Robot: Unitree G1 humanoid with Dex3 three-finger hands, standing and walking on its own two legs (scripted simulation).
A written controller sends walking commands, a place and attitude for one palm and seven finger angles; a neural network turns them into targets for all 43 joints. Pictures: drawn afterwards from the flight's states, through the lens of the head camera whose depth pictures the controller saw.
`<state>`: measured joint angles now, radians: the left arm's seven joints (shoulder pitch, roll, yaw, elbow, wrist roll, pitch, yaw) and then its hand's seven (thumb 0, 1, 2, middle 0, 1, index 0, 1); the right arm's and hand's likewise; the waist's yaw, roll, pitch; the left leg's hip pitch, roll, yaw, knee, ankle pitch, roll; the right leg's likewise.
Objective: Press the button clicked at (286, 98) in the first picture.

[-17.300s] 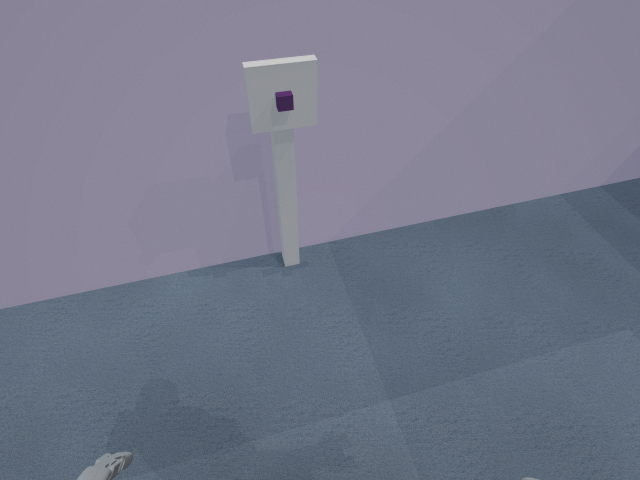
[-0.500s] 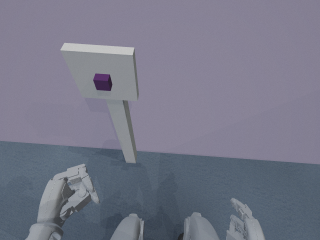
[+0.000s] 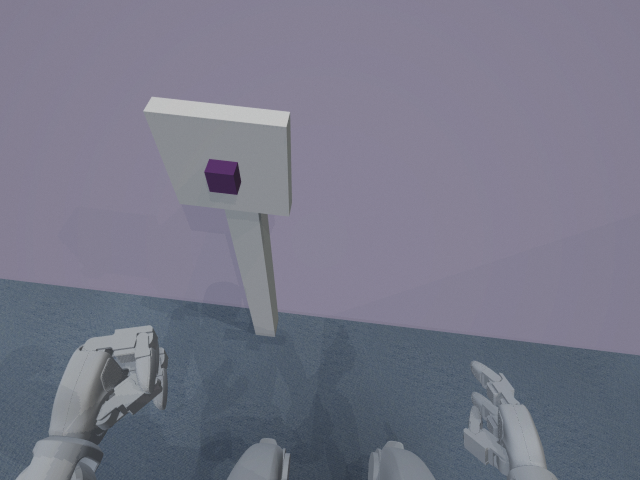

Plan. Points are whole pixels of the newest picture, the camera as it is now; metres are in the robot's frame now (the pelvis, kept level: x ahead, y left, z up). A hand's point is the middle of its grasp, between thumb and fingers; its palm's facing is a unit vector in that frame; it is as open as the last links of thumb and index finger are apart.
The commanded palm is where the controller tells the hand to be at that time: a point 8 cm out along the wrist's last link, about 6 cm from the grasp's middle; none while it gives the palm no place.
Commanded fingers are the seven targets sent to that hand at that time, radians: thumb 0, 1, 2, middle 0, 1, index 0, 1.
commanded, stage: raise the hand and make a fist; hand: left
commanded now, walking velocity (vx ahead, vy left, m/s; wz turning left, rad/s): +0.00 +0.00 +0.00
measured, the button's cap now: (224, 175) +0.50 +0.18 +0.06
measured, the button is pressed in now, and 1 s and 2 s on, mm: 0 0 0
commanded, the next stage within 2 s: aim a knuckle at the button in 0.64 s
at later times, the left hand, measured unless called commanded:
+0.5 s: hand (147, 368) +0.22 +0.20 +0.05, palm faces -0.03 -1.00 -0.05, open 3.1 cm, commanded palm +0.20 +0.26 +0.05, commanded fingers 0.00 0.90 0.90 -1.30 -1.50 -1.30 -1.50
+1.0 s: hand (178, 350) +0.25 +0.18 +0.04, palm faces -0.07 -1.00 -0.04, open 3.1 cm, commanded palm +0.24 +0.24 +0.05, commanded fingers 0.00 0.90 0.90 -1.30 -1.50 -1.30 -1.50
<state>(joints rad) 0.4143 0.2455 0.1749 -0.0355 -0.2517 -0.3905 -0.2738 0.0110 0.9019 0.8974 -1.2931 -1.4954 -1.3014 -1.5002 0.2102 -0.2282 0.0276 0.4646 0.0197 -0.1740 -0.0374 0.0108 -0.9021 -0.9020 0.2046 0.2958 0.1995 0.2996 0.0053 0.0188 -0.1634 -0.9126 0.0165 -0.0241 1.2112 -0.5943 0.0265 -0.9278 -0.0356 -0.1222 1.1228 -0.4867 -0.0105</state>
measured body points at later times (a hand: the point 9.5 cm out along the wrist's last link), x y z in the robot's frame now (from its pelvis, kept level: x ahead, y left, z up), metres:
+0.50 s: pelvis +0.00 +0.00 +0.01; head +0.07 +0.01 +0.45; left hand +0.22 +0.26 +0.06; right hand +0.17 -0.24 -0.07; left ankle -0.01 +0.10 -0.65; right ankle +0.03 -0.12 -0.65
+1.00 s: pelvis -0.01 -0.01 +0.00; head +0.07 +0.00 +0.44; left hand +0.25 +0.24 +0.04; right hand +0.17 -0.25 -0.08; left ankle -0.01 +0.10 -0.65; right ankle +0.03 -0.12 -0.65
